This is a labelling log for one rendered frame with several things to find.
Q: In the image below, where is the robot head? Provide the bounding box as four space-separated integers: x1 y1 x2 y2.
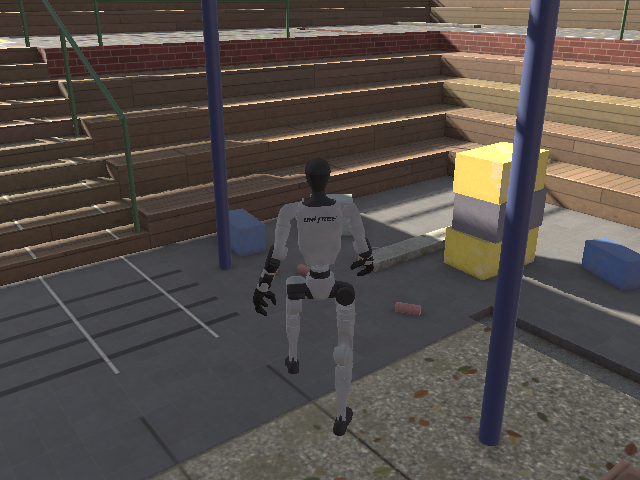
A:
302 158 336 207

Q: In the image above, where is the right robot foot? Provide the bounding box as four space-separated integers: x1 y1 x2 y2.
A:
333 407 353 436

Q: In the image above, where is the robot right forearm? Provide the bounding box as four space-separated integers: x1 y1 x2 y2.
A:
359 238 374 265

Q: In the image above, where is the right robot upper arm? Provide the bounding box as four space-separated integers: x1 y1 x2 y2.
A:
339 201 369 254

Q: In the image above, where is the right robot hand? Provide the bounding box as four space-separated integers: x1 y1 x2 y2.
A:
350 259 374 276

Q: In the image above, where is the left robot upper arm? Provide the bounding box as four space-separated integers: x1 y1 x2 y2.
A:
271 202 298 260

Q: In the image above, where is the left robot hand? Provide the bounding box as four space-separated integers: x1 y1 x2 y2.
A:
253 288 276 316

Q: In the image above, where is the robot left forearm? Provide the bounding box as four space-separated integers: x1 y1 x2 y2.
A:
257 244 281 292

